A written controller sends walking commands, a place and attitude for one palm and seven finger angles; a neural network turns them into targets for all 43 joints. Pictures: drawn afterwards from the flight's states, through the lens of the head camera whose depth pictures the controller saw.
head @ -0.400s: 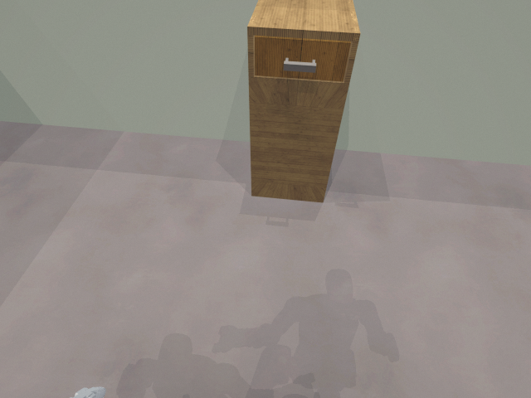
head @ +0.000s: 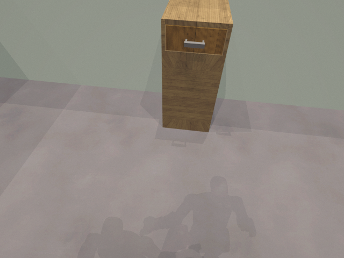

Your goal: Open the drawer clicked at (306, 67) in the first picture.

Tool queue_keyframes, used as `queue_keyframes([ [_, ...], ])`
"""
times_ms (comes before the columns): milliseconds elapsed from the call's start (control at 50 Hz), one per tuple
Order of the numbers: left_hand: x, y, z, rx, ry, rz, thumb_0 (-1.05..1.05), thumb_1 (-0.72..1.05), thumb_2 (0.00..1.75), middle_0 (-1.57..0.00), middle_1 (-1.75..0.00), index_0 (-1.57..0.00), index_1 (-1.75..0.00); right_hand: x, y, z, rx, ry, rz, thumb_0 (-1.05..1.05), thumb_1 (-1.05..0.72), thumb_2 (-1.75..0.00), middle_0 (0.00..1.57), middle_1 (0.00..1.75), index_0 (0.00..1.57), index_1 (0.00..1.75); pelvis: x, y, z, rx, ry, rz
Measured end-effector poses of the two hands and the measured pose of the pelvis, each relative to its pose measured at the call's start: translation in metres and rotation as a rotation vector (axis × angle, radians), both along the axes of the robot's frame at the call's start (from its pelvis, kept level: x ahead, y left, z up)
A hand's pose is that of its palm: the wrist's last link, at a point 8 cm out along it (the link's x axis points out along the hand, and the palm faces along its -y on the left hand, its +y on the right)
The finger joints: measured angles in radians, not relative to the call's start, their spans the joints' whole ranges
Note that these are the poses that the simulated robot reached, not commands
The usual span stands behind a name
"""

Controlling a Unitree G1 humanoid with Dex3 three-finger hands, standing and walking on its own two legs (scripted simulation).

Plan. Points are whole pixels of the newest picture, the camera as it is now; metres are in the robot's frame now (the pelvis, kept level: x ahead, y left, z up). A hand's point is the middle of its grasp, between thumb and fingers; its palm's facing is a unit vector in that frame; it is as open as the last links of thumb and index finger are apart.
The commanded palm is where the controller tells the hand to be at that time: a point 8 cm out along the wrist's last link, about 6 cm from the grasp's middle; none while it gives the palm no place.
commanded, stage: stand and wait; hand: left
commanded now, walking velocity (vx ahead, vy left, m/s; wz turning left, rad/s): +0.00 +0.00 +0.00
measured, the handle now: (194, 43) +1.17 -0.06 -0.03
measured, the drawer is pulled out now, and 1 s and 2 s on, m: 0.00 0.00 0.00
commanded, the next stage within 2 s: look at it before walking up in 0.42 s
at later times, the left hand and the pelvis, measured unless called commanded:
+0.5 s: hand out of the picture +0.06 +0.24 -0.15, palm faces -0.03 -0.94 -0.34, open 7.4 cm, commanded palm none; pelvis -0.01 -0.01 +0.00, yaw +0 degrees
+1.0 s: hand out of the picture +0.06 +0.24 -0.15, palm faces -0.04 -0.94 -0.33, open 7.4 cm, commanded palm none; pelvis -0.01 -0.01 +0.00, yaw +0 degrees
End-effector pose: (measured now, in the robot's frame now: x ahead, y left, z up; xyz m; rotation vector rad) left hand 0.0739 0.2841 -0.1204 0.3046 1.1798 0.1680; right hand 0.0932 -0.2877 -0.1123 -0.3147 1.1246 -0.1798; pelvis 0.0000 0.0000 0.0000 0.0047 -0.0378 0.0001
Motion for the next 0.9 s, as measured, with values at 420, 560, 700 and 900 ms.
queue_keyframes([
  [420,-0.019,0.003,0.004,0.023,0.038,0.010,0.01,0.91,0.90,-0.20,-0.30,-0.20,-0.30,-0.038,-0.010,-0.006,0.002,0.085,-0.031,0.01,-0.90,-0.90,0.20,0.30,0.20,0.30,-0.010,-0.005,0.003,0.000,-0.005,0.002],
  [560,-0.016,-0.001,0.005,0.019,0.024,0.005,0.01,0.91,0.90,-0.20,-0.30,-0.20,-0.30,-0.035,-0.010,-0.006,0.007,0.076,-0.025,0.01,-0.90,-0.90,0.20,0.30,0.20,0.30,-0.011,-0.007,0.003,0.001,-0.002,0.002],
  [700,-0.015,-0.003,0.004,0.015,0.026,0.004,0.01,0.91,0.90,-0.20,-0.30,-0.20,-0.30,-0.032,-0.011,-0.005,0.007,0.070,-0.024,0.01,-0.90,-0.90,0.20,0.30,0.20,0.30,-0.010,-0.008,0.003,0.001,-0.001,0.002],
  [900,-0.017,-0.004,0.003,0.014,0.042,0.009,0.01,0.91,0.90,-0.20,-0.30,-0.20,-0.30,-0.030,-0.014,-0.004,0.001,0.080,-0.022,0.01,-0.90,-0.90,0.20,0.30,0.20,0.30,-0.007,-0.010,0.004,0.000,0.003,0.003],
])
